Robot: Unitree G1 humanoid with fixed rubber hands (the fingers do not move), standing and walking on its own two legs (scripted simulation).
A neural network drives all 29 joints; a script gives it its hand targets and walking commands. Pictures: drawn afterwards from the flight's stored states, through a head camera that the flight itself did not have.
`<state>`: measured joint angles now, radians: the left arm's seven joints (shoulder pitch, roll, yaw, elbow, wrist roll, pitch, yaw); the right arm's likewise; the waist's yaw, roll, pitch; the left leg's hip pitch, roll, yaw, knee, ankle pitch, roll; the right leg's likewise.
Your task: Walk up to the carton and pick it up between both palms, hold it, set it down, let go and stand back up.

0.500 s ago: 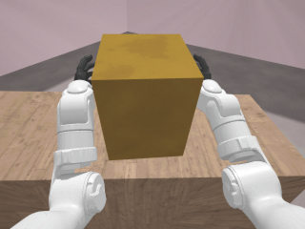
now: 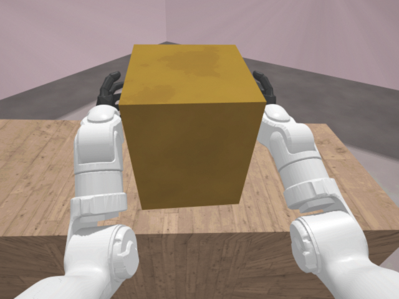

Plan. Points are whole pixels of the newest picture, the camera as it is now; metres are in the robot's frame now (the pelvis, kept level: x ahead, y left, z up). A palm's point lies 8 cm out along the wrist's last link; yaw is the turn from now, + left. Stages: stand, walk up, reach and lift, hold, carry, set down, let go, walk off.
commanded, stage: hold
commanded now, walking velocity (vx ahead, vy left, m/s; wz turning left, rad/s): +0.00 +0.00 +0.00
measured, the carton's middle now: (188, 127) +0.37 +0.01 +0.21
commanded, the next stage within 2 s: none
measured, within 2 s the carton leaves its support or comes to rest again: neither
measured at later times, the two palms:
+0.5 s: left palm (108, 112) +0.36 +0.15 +0.25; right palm (264, 110) +0.36 -0.14 +0.25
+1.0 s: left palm (104, 116) +0.36 +0.16 +0.25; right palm (260, 114) +0.36 -0.13 +0.25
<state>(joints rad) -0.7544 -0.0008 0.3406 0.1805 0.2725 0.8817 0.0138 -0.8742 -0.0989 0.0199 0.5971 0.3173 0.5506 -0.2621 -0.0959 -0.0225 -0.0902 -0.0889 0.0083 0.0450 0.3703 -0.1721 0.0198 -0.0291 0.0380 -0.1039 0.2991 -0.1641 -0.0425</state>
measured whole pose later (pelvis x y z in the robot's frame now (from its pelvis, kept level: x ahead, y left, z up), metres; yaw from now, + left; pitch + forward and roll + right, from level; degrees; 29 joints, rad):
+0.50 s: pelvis +0.00 +0.00 +0.00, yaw +0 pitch -6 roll -1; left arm -0.76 0.00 0.34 0.19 0.27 0.88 0.01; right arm -0.88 -0.10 0.02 0.60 0.32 0.55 -0.26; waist -0.10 -0.02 -0.09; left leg -0.09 0.01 0.04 0.37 -0.17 0.02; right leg -0.03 0.04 -0.10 0.30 -0.16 -0.04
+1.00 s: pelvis +0.00 +0.00 +0.00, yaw +0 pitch -8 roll -1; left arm -0.76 0.00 0.35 0.18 0.29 0.89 -0.01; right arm -0.87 -0.10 0.04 0.59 0.32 0.55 -0.27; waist -0.09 -0.04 -0.06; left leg -0.06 0.00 0.04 0.37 -0.17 0.02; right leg -0.01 0.03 -0.11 0.30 -0.16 -0.04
